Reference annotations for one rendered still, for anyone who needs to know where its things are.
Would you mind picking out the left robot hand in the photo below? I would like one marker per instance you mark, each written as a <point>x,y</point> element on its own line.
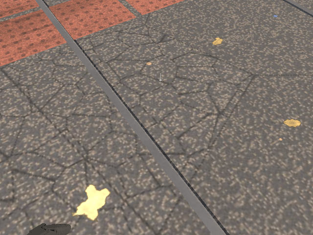
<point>51,229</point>

